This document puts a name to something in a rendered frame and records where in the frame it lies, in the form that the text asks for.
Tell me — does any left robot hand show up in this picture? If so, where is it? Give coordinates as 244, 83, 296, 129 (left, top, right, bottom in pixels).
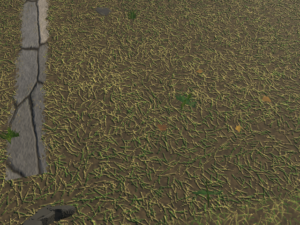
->
20, 204, 76, 225

